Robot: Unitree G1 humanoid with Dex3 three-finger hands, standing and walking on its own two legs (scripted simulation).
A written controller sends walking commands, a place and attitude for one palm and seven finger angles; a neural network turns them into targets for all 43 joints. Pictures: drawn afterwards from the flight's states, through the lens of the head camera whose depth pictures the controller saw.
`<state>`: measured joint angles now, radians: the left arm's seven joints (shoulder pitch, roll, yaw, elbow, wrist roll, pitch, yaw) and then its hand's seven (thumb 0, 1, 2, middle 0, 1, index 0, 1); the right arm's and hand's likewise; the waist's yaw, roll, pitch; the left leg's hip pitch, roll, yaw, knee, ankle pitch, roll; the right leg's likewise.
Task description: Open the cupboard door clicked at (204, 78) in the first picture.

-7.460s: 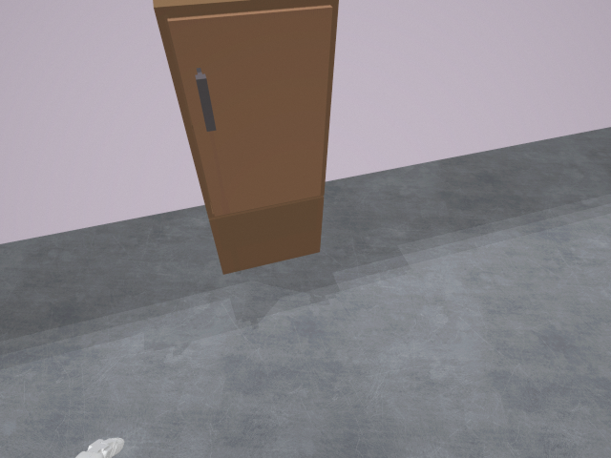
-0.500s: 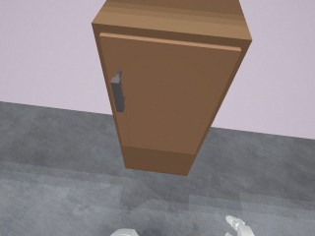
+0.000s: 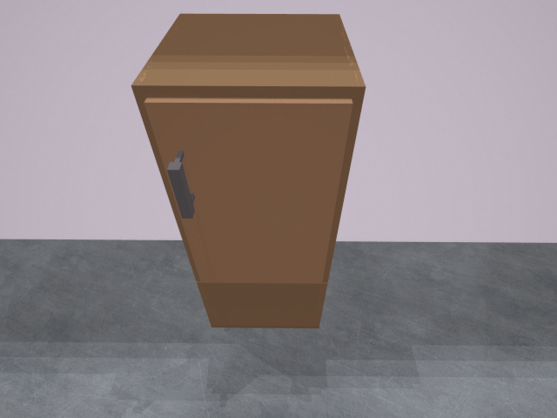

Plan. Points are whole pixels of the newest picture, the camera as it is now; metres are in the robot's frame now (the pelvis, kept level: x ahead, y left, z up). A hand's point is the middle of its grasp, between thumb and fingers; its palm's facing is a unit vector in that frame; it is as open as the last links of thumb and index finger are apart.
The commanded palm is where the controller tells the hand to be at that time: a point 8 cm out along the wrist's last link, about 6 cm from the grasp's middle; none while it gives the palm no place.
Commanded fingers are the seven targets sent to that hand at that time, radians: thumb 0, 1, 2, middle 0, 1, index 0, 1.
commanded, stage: come to a stop and stand still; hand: left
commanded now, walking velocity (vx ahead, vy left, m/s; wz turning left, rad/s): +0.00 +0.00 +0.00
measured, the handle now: (184, 184) +0.55 +0.22 +0.01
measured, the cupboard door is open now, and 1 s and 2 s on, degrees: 0 0 0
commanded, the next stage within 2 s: look again from close up in 1.08 s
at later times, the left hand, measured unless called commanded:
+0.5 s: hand out of the picture -0.03 +0.12 -0.18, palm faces +0.08 -0.99 -0.14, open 7.4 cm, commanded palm none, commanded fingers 0.00 0.90 0.90 -0.20 -0.30 -0.20 -0.30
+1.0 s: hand out of the picture +0.01 +0.11 -0.18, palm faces +0.08 -0.98 -0.16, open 7.4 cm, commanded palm none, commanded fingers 0.00 0.90 0.90 -0.20 -0.30 -0.20 -0.30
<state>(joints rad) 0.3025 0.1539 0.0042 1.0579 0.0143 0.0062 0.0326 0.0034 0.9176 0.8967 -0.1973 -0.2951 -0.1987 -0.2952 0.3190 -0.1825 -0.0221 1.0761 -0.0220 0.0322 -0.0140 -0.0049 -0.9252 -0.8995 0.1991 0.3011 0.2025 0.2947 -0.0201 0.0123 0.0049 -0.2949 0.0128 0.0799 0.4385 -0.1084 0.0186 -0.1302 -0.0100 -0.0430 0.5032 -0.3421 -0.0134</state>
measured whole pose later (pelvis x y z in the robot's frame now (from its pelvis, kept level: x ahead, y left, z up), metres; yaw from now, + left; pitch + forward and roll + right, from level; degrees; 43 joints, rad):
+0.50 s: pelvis +0.02 -0.02 +0.00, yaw +1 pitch -1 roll +0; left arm 0.38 0.09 0.00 1.14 0.01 -0.01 0.04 0.00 0.91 0.90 -0.20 -0.30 -0.20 -0.30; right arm 0.31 -0.10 0.01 1.15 -0.02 0.01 -0.04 0.02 -0.93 -0.90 0.20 0.30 0.20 0.29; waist 0.01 -0.01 0.02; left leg -0.28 0.04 0.05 0.45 -0.15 -0.01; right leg -0.08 0.02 -0.06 0.45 -0.35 -0.04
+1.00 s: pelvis +0.05 -0.04 +0.00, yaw +0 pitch -2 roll +1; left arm 0.36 0.11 0.00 1.13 0.01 -0.02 0.04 0.00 0.91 0.90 -0.20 -0.30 -0.20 -0.30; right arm 0.27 -0.14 0.01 1.14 -0.01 0.00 -0.05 0.01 -0.93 -0.90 0.20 0.30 0.20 0.29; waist 0.02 -0.02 0.03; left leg -0.23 0.05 0.05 0.45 -0.19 -0.04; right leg -0.01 0.04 -0.06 0.40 -0.37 -0.06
